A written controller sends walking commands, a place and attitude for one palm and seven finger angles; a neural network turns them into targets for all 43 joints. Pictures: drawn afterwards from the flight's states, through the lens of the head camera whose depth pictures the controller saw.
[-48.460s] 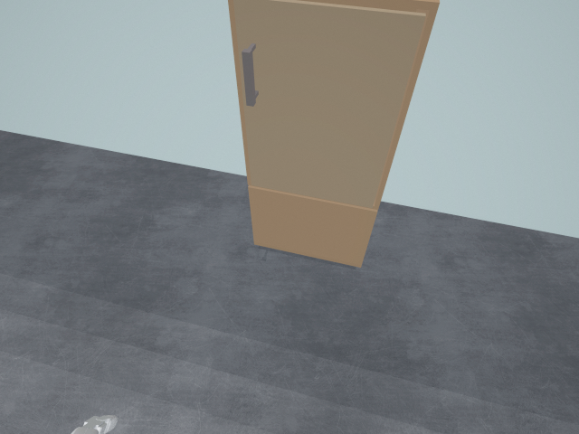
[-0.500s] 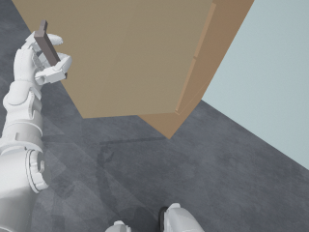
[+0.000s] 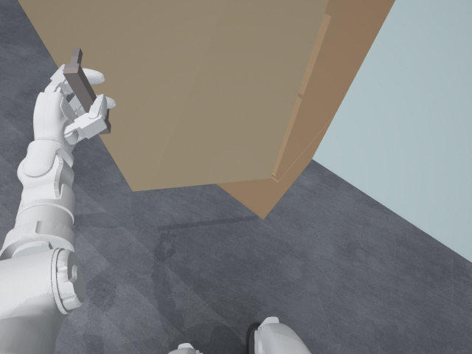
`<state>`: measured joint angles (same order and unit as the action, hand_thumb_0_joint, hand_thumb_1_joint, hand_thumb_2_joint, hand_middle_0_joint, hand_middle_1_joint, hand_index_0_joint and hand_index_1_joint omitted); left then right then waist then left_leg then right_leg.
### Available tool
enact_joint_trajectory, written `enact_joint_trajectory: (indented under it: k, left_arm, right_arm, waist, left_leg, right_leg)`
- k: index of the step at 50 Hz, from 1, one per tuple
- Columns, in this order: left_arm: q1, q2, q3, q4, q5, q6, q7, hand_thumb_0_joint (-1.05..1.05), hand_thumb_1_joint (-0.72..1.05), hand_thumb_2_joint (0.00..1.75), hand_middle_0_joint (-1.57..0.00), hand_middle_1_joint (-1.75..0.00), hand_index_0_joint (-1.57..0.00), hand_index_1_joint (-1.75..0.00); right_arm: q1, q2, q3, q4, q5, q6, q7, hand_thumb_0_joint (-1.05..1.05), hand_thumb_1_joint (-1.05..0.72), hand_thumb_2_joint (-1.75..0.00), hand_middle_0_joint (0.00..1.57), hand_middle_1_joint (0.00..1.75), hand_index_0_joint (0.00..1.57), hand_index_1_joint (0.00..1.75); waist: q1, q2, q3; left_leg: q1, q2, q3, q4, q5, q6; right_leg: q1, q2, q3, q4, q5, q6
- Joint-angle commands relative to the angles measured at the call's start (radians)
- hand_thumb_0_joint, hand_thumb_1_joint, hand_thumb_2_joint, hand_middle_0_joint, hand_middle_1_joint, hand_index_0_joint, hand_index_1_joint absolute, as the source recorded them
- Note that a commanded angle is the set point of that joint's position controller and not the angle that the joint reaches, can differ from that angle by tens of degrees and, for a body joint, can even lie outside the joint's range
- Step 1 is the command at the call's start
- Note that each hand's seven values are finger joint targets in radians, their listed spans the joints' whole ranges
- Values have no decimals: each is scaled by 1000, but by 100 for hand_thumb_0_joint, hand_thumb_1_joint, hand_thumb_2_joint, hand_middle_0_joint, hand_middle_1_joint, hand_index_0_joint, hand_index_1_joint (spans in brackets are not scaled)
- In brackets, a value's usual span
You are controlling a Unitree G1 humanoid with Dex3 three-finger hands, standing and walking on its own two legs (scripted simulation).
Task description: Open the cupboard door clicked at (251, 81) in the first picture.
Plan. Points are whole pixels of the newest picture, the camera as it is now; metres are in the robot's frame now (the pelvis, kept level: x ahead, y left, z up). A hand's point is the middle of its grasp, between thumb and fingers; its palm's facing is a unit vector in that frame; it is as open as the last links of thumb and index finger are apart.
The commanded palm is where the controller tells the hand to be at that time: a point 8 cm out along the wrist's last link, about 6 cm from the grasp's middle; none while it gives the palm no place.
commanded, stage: pull the door open along its arc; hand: left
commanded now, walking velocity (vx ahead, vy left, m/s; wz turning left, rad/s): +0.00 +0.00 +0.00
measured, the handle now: (91, 94) +0.54 +0.22 +0.08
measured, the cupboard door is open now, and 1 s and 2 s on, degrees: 47 83 83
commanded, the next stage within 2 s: open thumb and fingers to let go in 0.70 s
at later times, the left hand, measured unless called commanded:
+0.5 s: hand (146, 212) +0.31 +0.11 +0.09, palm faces +0.26 -0.96 +0.05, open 6.1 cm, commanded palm +0.25 +0.19 +0.08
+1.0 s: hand (180, 234) +0.28 +0.06 +0.09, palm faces +0.43 -0.90 -0.03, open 6.5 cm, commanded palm +0.23 +0.11 +0.08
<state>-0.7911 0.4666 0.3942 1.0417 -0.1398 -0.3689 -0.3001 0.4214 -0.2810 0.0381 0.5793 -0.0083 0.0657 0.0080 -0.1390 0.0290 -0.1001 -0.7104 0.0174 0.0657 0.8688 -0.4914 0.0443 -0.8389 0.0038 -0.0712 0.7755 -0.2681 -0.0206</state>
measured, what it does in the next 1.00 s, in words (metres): stands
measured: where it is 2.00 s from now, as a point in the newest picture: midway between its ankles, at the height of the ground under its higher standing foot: outside the picture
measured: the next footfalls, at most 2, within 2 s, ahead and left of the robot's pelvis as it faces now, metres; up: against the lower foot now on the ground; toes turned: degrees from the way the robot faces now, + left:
none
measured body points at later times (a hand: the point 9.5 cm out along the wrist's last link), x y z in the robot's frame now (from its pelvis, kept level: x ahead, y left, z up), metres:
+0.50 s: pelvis +0.00 -0.01 +0.02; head +0.04 -0.03 +0.47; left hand +0.29 +0.16 +0.09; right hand +0.20 -0.22 -0.07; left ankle -0.05 +0.08 -0.69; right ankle +0.05 -0.11 -0.69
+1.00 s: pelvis +0.00 -0.05 +0.01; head +0.03 -0.08 +0.46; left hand +0.25 +0.11 +0.10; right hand +0.19 -0.26 -0.09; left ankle -0.05 +0.08 -0.69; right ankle +0.05 -0.11 -0.69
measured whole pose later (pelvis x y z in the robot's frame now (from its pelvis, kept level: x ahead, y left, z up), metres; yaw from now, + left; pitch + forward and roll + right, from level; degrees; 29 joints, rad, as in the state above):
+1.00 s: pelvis +0.00 -0.05 +0.01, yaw +4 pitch +6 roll +1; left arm 0.16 -0.08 -0.17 -0.02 0.06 -0.16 0.48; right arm 0.19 -0.20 0.01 0.58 -0.07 0.04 -0.04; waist 0.02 0.05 -0.07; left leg -0.40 0.01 0.00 0.74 -0.45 -0.02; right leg -0.55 -0.01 -0.13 0.75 -0.32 -0.08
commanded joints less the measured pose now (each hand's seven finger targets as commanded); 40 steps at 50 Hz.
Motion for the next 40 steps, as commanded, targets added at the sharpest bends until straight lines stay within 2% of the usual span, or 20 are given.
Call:
enact_joint_trajectory:
  k: [1,3,6,8,9,10,11,13,14,17,19,23,26,27,31,33,35,37,39,40]
  left_arm:
    - [-155,219,24,-311,-38,-54,-7,0,90,90,-40,-135,-40,-135]
    - [-45,191,22,-382,-60,-45,-4,0,90,90,-40,-135,-40,-135]
    - [106,108,-20,-512,-88,-23,3,0,90,90,-40,-135,-40,-135]
    - [228,83,-27,-604,-98,-11,15,0,90,90,-40,-135,-40,-135]
    - [269,43,-11,-659,-122,-6,55,0,90,90,-40,-135,-40,-135]
    - [345,5,7,-699,-137,3,111,0,90,90,-40,-135,-40,-135]
    - [393,-37,0,-756,-136,7,173,0,90,90,-40,-135,-40,-135]
    - [497,-105,-44,-873,-104,9,274,0,90,90,-40,-135,-40,-135]
    - [538,-116,-26,-912,-92,13,339,0,90,90,-40,-135,-40,-135]
    - [636,-176,-82,-1019,-23,19,481,0,90,90,-40,-135,-40,-135]
    - [721,-211,-99,-1072,8,33,558,0,90,90,-40,-135,-40,-135]
    - [754,-314,-215,-1174,66,72,682,0,90,90,-40,-135,-40,-135]
    - [811,-382,-290,-1227,114,108,762,0,90,90,-40,-135,-40,-135]
    - [831,-399,-319,-1230,134,119,776,0,90,90,-40,-135,-40,-135]
    - [908,-452,-407,-1292,184,144,790,0,90,90,-40,-135,-40,-135]
    - [898,-500,-470,-1289,196,153,789,0,90,90,-40,-135,-40,-135]
    - [867,-519,-503,-1312,204,150,795,0,90,90,-40,-135,-40,-135]
    - [851,-579,-585,-1320,217,153,799,0,90,90,-40,-135,-40,-135]
    - [856,-616,-642,-1331,240,148,809,0,90,90,-40,-135,-40,-135]
    - [766,-596,-639,-1320,255,146,820,0,90,90,-40,-135,-40,-135]
  right_arm:
    - [94,-160,-73,-109,14,-24,-2,0,-90,-90,20,30,20,30]
    - [74,-151,-76,-125,19,-30,1,0,-90,-90,20,30,20,30]
    - [28,-140,-77,-150,28,-44,8,0,-90,-90,20,30,20,30]
    - [-1,-130,-76,-164,31,-58,10,0,-90,-90,20,30,20,30]
    - [-24,-119,-77,-171,33,-66,13,0,-90,-90,20,30,20,30]
    - [-48,-110,-78,-177,33,-76,18,0,-90,-90,20,30,20,30]
    - [-78,-102,-78,-180,35,-84,23,0,-90,-90,20,30,20,30]
    - [-113,-86,-79,-184,30,-96,30,0,-90,-90,20,30,20,30]
    - [-135,-76,-79,-183,26,-97,32,0,-90,-90,20,30,20,30]
    - [-202,-58,-73,-186,9,-84,26,0,-90,-90,20,30,20,30]
    - [-240,-37,-68,-190,-1,-71,16,0,-90,-90,20,30,20,30]
    - [-316,-6,-54,-191,-11,-39,-13,0,-90,-90,20,30,20,30]
    - [-336,13,-49,-190,-25,-24,-25,0,-90,-90,20,30,20,30]
    - [-335,16,-48,-184,-27,-18,-28,0,-90,-90,20,30,20,30]
    - [-342,25,-47,-195,-42,-9,-35,0,-90,-90,20,30,20,30]
    - [-351,24,-45,-196,-45,-11,-38,0,-90,-90,20,30,20,30]
    - [-354,25,-46,-199,-52,-22,-41,0,-90,-90,20,30,20,30]
    - [-352,24,-44,-201,-57,-35,-39,0,-90,-90,20,30,20,30]
    - [-348,22,-50,-197,-63,-51,-33,0,-90,-90,20,30,20,30]
    - [-339,19,-48,-185,-65,-58,-36,0,-90,-90,20,30,20,30]
  waist:
    - [71,58,-470]
    - [90,21,-460]
    - [108,15,-428]
    - [128,22,-412]
    - [146,14,-397]
    - [163,-27,-371]
    - [170,-27,-342]
    - [176,-10,-329]
    - [191,-41,-308]
    - [198,-69,-263]
    - [218,-72,-250]
    - [206,-84,-184]
    - [205,-64,-186]
    - [191,-77,-183]
    - [189,-47,-190]
    - [166,-70,-150]
    - [158,-85,-174]
    - [143,-86,-160]
    - [137,-88,-185]
    - [121,-96,-179]
  left_leg:
    - [89,-2,-75,-137,549,-33]
    - [64,-2,-68,-156,560,-25]
    - [72,-4,-55,-183,546,-26]
    - [88,-4,-56,-196,578,-31]
    - [97,-8,-54,-203,560,-40]
    - [94,-10,-53,-214,531,-46]
    - [105,-14,-51,-224,507,-53]
    - [140,-15,-48,-236,504,-60]
    - [133,-18,-50,-242,481,-63]
    - [148,-24,-46,-261,371,-53]
    - [155,-28,-39,-271,351,-51]
    - [189,-28,-43,-282,293,-42]
    - [219,-28,-44,-282,312,-42]
    - [225,-26,-49,-278,313,-41]
    - [245,-24,-47,-273,341,-41]
    - [247,-21,-52,-266,321,-38]
    - [249,-24,-56,-249,315,-36]
    - [249,-25,-64,-236,313,-37]
    - [250,-26,-67,-211,323,-36]
    - [238,-28,-74,-199,318,-36]
  right_leg:
    - [524,15,58,-15,414,-17]
    - [575,7,65,-17,449,-20]
    - [603,1,62,-33,449,-19]
    - [617,-4,60,-35,457,-22]
    - [615,-1,52,-48,442,-20]
    - [617,2,41,-60,417,-18]
    - [604,4,33,-72,389,-17]
    - [606,0,26,-78,373,-17]
    - [610,-2,19,-83,357,-18]
    - [623,-11,28,-105,272,-16]
    - [661,-19,41,-118,268,-16]
    - [664,-28,64,-165,205,-13]
    - [684,-31,68,-174,226,-16]
    - [685,-31,73,-179,234,-17]
    - [696,-37,73,-169,291,-21]
    - [665,-39,70,-175,274,-16]
    - [663,-43,77,-171,266,-12]
    - [635,-46,73,-166,264,-12]
    - [619,-51,75,-147,282,-9]
    - [595,-56,75,-136,277,-8]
